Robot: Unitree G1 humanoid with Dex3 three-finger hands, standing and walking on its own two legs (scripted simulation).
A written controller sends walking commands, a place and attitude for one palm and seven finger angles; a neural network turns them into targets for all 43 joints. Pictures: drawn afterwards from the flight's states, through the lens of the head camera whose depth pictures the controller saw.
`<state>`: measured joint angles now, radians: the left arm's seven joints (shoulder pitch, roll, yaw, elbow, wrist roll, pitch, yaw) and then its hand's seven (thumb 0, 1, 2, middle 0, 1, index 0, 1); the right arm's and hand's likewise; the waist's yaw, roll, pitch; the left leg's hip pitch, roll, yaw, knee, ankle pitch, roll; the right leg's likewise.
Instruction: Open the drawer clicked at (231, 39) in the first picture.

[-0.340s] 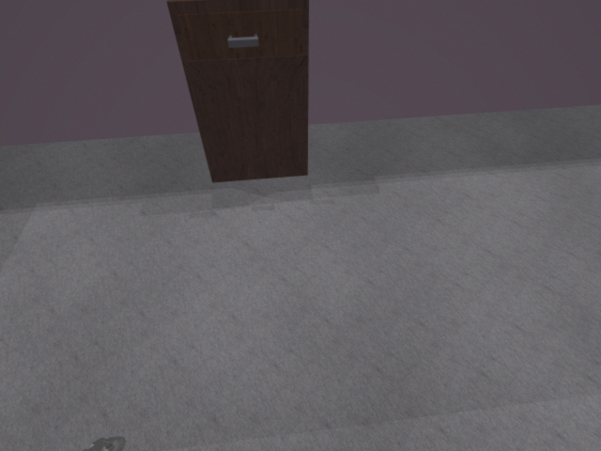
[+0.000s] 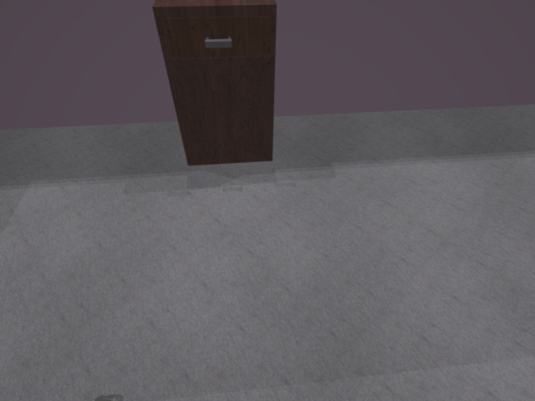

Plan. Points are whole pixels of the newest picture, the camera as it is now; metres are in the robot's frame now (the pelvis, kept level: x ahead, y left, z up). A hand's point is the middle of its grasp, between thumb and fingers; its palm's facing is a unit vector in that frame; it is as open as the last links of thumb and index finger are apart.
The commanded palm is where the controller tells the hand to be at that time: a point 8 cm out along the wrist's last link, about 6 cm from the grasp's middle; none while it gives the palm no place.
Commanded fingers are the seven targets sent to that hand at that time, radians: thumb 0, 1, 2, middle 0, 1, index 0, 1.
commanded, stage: stand and wait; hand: left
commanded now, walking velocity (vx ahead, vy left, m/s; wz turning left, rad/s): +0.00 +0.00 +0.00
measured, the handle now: (218, 41) +1.45 +0.30 -0.07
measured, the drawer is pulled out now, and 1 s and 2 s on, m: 0.00 0.00 0.00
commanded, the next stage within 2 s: look at it before walking up in 0.52 s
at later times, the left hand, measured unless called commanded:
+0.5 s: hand out of the picture +0.06 +0.25 -0.15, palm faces -0.02 -0.94 -0.33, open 7.4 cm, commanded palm none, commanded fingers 0.00 0.90 0.90 -0.20 -0.30 -0.20 -0.30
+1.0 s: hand out of the picture +0.05 +0.25 -0.15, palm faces -0.03 -0.94 -0.33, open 7.4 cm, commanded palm none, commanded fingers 0.00 0.90 0.90 -0.20 -0.30 -0.20 -0.30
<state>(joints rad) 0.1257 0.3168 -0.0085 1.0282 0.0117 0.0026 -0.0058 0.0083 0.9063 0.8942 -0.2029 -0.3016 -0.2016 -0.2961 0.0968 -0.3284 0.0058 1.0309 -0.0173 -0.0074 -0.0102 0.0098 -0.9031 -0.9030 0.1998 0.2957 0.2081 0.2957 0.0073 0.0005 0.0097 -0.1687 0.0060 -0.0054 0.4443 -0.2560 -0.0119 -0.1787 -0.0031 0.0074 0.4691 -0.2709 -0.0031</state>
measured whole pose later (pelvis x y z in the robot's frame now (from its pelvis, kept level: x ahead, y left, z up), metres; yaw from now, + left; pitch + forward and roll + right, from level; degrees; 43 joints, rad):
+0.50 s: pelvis -0.01 +0.00 +0.00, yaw +0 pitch -2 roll +0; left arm 0.14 0.34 0.00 1.09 0.01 0.00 -0.01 0.01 0.91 0.89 -0.20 -0.30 -0.20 -0.30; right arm 0.13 -0.34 0.01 1.11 -0.01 0.00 0.00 0.01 -0.90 -0.90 0.20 0.30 0.21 0.30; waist 0.01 0.00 0.02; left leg -0.15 0.01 -0.01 0.39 -0.21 -0.01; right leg -0.16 0.00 0.01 0.41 -0.22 0.00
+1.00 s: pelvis -0.01 +0.01 +0.01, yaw +0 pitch -2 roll +0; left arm 0.14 0.34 -0.01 1.09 0.01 0.00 -0.01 0.01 0.91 0.89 -0.20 -0.30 -0.20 -0.30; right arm 0.12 -0.34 0.01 1.11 -0.01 -0.01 0.00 0.01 -0.90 -0.90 0.20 0.30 0.21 0.30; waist 0.01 0.00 0.03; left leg -0.15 0.00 0.00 0.37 -0.20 -0.01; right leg -0.16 -0.01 0.01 0.39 -0.21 0.01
